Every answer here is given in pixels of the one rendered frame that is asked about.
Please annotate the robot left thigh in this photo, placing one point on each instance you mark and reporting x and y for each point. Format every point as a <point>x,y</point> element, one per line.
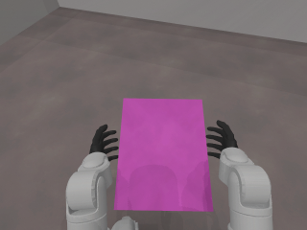
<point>125,224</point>

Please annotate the carton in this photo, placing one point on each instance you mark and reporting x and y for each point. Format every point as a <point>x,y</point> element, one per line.
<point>163,160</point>

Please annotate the robot right forearm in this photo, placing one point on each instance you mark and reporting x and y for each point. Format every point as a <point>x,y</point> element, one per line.
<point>249,191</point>

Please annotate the robot left forearm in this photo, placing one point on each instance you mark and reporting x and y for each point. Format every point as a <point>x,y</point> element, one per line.
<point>85,194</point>

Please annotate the right robot hand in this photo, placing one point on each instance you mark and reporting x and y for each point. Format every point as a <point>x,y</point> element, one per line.
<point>227,140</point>

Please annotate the left robot hand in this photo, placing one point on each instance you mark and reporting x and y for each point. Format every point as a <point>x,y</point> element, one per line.
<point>98,143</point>

